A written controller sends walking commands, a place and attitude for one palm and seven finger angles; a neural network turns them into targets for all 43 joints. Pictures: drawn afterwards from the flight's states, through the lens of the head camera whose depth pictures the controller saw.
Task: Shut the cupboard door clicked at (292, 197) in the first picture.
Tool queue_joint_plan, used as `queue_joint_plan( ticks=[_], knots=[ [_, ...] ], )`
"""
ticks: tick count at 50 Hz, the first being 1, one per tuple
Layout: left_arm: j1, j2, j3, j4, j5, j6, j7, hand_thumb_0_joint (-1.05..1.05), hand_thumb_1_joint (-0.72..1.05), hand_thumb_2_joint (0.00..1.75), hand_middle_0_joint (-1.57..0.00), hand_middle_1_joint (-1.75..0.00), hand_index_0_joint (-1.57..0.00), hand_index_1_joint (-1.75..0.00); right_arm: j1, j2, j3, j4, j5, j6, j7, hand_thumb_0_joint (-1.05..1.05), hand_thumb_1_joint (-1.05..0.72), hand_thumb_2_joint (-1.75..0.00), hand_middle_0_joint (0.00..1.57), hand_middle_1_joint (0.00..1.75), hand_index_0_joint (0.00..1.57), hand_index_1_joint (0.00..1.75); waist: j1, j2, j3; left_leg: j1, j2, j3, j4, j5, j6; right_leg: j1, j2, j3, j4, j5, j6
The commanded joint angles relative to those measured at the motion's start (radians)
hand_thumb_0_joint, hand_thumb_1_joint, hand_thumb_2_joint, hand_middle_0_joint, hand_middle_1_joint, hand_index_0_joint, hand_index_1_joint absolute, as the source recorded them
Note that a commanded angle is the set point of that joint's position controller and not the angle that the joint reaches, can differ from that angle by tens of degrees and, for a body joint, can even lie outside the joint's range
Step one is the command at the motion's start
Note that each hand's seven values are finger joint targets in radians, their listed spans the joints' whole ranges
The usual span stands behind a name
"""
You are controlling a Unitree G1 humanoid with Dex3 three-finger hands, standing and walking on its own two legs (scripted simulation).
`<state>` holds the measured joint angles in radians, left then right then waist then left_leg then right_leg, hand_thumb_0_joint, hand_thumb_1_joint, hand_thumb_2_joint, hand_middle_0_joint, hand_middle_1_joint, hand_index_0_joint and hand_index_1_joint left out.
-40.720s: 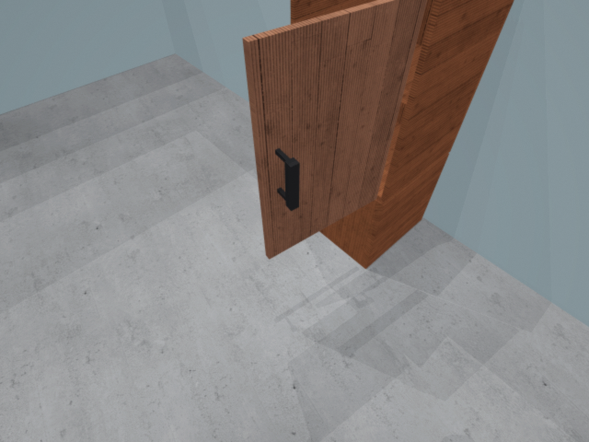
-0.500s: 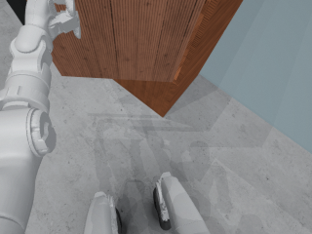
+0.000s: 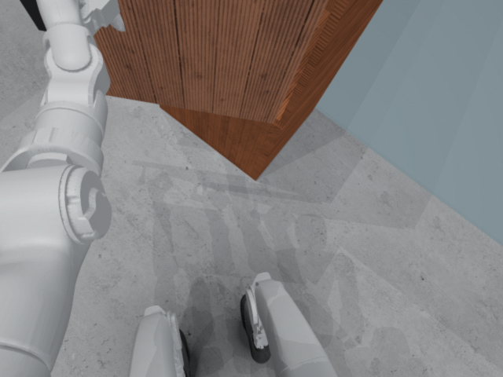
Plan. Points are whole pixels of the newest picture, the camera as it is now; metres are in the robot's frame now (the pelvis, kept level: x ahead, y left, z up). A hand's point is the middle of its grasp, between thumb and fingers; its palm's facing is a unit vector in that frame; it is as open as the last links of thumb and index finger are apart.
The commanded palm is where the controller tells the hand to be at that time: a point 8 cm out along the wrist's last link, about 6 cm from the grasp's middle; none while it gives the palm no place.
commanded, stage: pull the fist back off the door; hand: left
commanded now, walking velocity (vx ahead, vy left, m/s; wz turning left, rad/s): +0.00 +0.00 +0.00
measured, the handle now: out of the picture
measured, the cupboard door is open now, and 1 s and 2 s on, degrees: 31 31 31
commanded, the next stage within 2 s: draw the hand back to the body in 0.66 s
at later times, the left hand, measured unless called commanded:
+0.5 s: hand (133, 51) +0.54 +0.05 +0.09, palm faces +0.03 -1.00 -0.04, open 3.1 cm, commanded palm +0.50 +0.10 +0.10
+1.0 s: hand (100, 74) +0.48 +0.08 +0.12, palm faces +0.06 -1.00 -0.06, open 3.1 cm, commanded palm +0.43 +0.14 +0.14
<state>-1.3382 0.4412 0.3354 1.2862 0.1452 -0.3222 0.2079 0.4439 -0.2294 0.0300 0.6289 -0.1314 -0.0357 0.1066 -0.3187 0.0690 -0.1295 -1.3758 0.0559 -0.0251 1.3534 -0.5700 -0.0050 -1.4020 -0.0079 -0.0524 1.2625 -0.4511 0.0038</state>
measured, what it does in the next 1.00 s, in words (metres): rises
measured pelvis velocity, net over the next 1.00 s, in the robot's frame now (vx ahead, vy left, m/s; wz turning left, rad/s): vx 0.02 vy -0.01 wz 0.01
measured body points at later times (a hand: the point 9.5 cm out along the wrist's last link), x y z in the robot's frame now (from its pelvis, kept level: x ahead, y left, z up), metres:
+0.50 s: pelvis +0.02 -0.01 +0.04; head +0.17 +0.00 +0.46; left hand +0.53 +0.10 +0.10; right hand +0.03 -0.27 -0.08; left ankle +0.01 +0.12 -0.60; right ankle +0.06 -0.13 -0.60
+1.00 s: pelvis +0.02 -0.01 +0.06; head +0.13 -0.03 +0.50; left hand +0.47 +0.13 +0.13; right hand +0.05 -0.26 -0.07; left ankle +0.01 +0.12 -0.60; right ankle +0.06 -0.13 -0.60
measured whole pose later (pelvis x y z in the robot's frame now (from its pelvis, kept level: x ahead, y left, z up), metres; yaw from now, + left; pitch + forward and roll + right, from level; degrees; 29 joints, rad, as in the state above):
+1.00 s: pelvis +0.02 -0.01 +0.06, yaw +1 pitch +20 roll +1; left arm -0.69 0.17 0.20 0.89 -0.04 -0.46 0.11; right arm 0.37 -0.23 -0.02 0.61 -0.04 0.05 0.04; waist -0.13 0.05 -0.12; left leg -0.91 0.04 0.04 1.06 -0.50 -0.02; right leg -0.99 -0.01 0.00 1.06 -0.42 0.00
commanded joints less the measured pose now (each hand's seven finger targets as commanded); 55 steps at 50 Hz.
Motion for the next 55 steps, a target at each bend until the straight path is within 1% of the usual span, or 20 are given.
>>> queue_joint_plan(
  ticks=[1,2,4,6,9,13,15,19,21,26,31,33,39,41,43,45,46,48,52,55],
  knots=[
    [-0.540,0.142,-0.014,-0.247,-0.019,-0.082,-0.037,0.00,0.90,0.90,-1.30,-1.50,-1.30,-1.50,0.257,-0.207,-0.082,-0.002,0.024,0.026,-0.009,0.00,-0.90,-0.90,0.20,0.30,0.20,0.30,-0.023,0.185,-0.730,0.533,-0.034,-0.042,-0.179,0.430,0.016,0.476,0.034,0.004,-0.177,0.323,-0.018],
    [-0.529,0.138,-0.007,-0.240,-0.043,-0.072,-0.050,0.00,0.90,0.90,-1.30,-1.50,-1.30,-1.50,0.251,-0.204,-0.080,-0.006,0.030,0.030,-0.015,0.00,-0.90,-0.90,0.20,0.30,0.20,0.30,-0.024,0.151,-0.713,0.507,-0.039,-0.032,-0.191,0.402,0.022,0.514,0.035,0.010,-0.194,0.323,-0.013],
    [-0.495,0.168,0.038,-0.297,-0.072,-0.089,-0.053,0.00,0.90,0.90,-1.30,-1.50,-1.30,-1.50,0.247,-0.197,-0.074,-0.021,0.031,0.029,-0.024,0.00,-0.90,-0.90,0.20,0.30,0.20,0.30,0.012,0.165,-0.735,0.522,-0.042,-0.027,-0.212,0.420,0.021,0.563,0.036,0.014,-0.196,0.356,-0.017],
    [-0.411,0.113,0.022,-0.332,-0.082,-0.128,-0.045,0.00,0.90,0.90,-1.30,-1.50,-1.30,-1.50,0.237,-0.183,-0.080,-0.024,0.030,0.023,-0.022,0.00,-0.90,-0.90,0.20,0.30,0.20,0.30,0.033,0.153,-0.740,0.564,-0.041,-0.022,-0.220,0.473,0.016,0.580,0.035,0.012,-0.200,0.403,-0.017],
    [-0.281,0.003,-0.041,-0.255,-0.079,-0.159,-0.038,0.00,0.90,0.90,-1.30,-1.50,-1.30,-1.50,0.231,-0.176,-0.083,-0.012,0.028,0.025,-0.015,0.00,-0.90,-0.90,0.20,0.30,0.20,0.30,0.028,0.076,-0.603,0.534,-0.042,-0.010,-0.243,0.458,0.018,0.578,0.036,0.008,-0.224,0.409,-0.016],
    [-0.181,-0.054,-0.058,-0.180,-0.090,-0.160,-0.034,0.00,0.90,0.90,-1.30,-1.50,-1.30,-1.50,0.207,-0.178,-0.091,-0.011,0.037,0.036,-0.017,0.00,-0.90,-0.90,0.20,0.30,0.20,0.30,0.029,-0.034,-0.480,0.438,-0.054,0.012,-0.266,0.358,0.026,0.604,0.033,0.017,-0.256,0.359,-0.012],
    [-0.156,-0.045,-0.042,-0.216,-0.099,-0.186,-0.034,0.00,0.90,0.90,-1.30,-1.50,-1.30,-1.50,0.191,-0.177,-0.094,-0.020,0.039,0.037,-0.021,0.00,-0.90,-0.90,0.20,0.30,0.20,0.30,0.056,-0.008,-0.499,0.465,-0.059,0.016,-0.271,0.377,0.022,0.615,0.029,0.021,-0.247,0.376,-0.017],
    [-0.085,-0.139,-0.102,-0.329,-0.106,-0.252,-0.034,0.00,0.90,0.90,-1.30,-1.50,-1.30,-1.50,0.164,-0.165,-0.109,-0.031,0.038,0.035,-0.018,0.00,-0.90,-0.90,0.20,0.30,0.20,0.30,0.085,0.031,-0.563,0.584,-0.055,0.015,-0.269,0.487,0.012,0.606,0.025,0.011,-0.225,0.447,-0.021],
    [-0.058,-0.173,-0.134,-0.333,-0.101,-0.260,-0.031,0.00,0.90,0.90,-1.30,-1.50,-1.30,-1.50,0.149,-0.164,-0.114,-0.025,0.042,0.041,-0.018,0.00,-0.90,-0.90,0.20,0.30,0.20,0.30,0.085,0.020,-0.538,0.592,-0.053,0.015,-0.273,0.476,0.008,0.597,0.023,0.008,-0.228,0.431,-0.018],
    [-0.051,-0.182,-0.142,-0.424,-0.108,-0.283,-0.001,0.00,0.90,0.90,-1.30,-1.50,-1.30,-1.50,0.106,-0.161,-0.122,-0.033,0.050,0.046,-0.032,0.00,-0.90,-0.90,0.20,0.30,0.20,0.30,0.101,0.003,-0.571,0.611,-0.058,0.019,-0.286,0.443,0.008,0.636,0.017,0.016,-0.232,0.420,-0.015],
    [-0.058,-0.178,-0.155,-0.425,-0.102,-0.302,0.011,0.00,0.90,0.90,-1.30,-1.50,-1.30,-1.50,0.064,-0.155,-0.116,-0.024,0.054,0.042,-0.048,0.00,-0.90,-0.90,0.20,0.30,0.20,0.30,0.096,-0.030,-0.533,0.569,-0.064,0.026,-0.297,0.363,0.014,0.661,0.012,0.028,-0.247,0.381,-0.011],
    [-0.082,-0.177,-0.164,-0.379,-0.096,-0.294,0.010,0.00,0.90,0.90,-1.30,-1.50,-1.30,-1.50,0.052,-0.156,-0.113,-0.015,0.054,0.042,-0.054,0.00,-0.90,-0.90,0.20,0.30,0.20,0.30,0.078,-0.055,-0.489,0.521,-0.069,0.028,-0.302,0.301,0.019,0.659,0.010,0.034,-0.262,0.336,-0.008],
    [-0.070,-0.156,-0.139,-0.266,-0.115,-0.268,-0.012,0.00,0.90,0.90,-1.30,-1.50,-1.30,-1.50,0.036,-0.161,-0.097,-0.022,0.056,0.036,-0.066,0.00,-0.90,-0.90,0.20,0.30,0.20,0.30,0.082,-0.076,-0.470,0.471,-0.075,0.023,-0.306,0.252,0.022,0.645,0.009,0.037,-0.263,0.285,-0.011],
    [0.013,-0.083,-0.070,-0.325,-0.129,-0.268,-0.025,0.00,0.90,0.90,-1.30,-1.50,-1.30,-1.50,0.034,-0.165,-0.099,-0.047,0.062,0.036,-0.066,0.00,-0.90,-0.90,0.20,0.30,0.20,0.30,0.144,-0.054,-0.560,0.518,-0.075,0.031,-0.324,0.302,0.016,0.722,0.009,0.040,-0.259,0.330,-0.018],
    [0.115,-0.092,-0.078,-0.423,-0.143,-0.264,-0.056,0.00,0.90,0.90,-1.30,-1.50,-1.30,-1.50,0.027,-0.155,-0.100,-0.082,0.071,0.040,-0.065,0.00,-0.90,-0.90,0.20,0.30,0.20,0.30,0.188,-0.024,-0.619,0.575,-0.075,0.046,-0.348,0.372,0.013,0.803,0.010,0.044,-0.267,0.412,-0.019],
    [0.222,-0.109,-0.095,-0.524,-0.163,-0.245,-0.083,0.00,0.90,0.90,-1.30,-1.50,-1.30,-1.50,0.030,-0.153,-0.102,-0.106,0.085,0.045,-0.065,0.00,-0.90,-0.90,0.20,0.30,0.20,0.30,0.210,-0.040,-0.629,0.620,-0.070,0.051,-0.380,0.416,0.011,0.862,0.013,0.041,-0.290,0.462,-0.019],
    [0.292,-0.112,-0.094,-0.575,-0.178,-0.226,-0.094,0.00,0.90,0.90,-1.30,-1.50,-1.30,-1.50,0.026,-0.151,-0.104,-0.121,0.094,0.047,-0.067,0.00,-0.90,-0.90,0.20,0.30,0.20,0.30,0.224,-0.065,-0.617,0.630,-0.070,0.058,-0.401,0.411,0.013,0.904,0.017,0.042,-0.316,0.471,-0.018],
    [0.358,-0.136,-0.124,-0.677,-0.210,-0.187,-0.114,0.00,0.90,0.90,-1.30,-1.50,-1.30,-1.50,0.012,-0.150,-0.104,-0.139,0.112,0.049,-0.078,0.00,-0.90,-0.90,0.20,0.30,0.20,0.30,0.218,-0.139,-0.542,0.622,-0.072,0.067,-0.447,0.362,0.022,0.967,0.020,0.048,-0.379,0.454,-0.010],
    [0.434,-0.148,-0.154,-0.857,-0.251,-0.161,-0.137,0.00,0.90,0.90,-1.30,-1.50,-1.30,-1.50,-0.027,-0.146,-0.101,-0.140,0.133,0.031,-0.108,0.00,-0.90,-0.90,0.20,0.30,0.20,0.30,0.216,-0.167,-0.421,0.704,-0.066,0.069,-0.525,0.312,0.027,0.988,0.024,0.043,-0.466,0.381,-0.003],
    [0.535,-0.152,-0.175,-0.932,-0.261,-0.162,-0.162,0.00,0.90,0.90,-1.30,-1.50,-1.30,-1.50,-0.064,-0.138,-0.094,-0.136,0.141,0.007,-0.122,0.00,-0.90,-0.90,0.20,0.30,0.20,0.30,0.234,-0.106,-0.352,0.771,-0.065,0.070,-0.573,0.303,0.024,0.993,0.023,0.037,-0.504,0.349,-0.006]
  ],
)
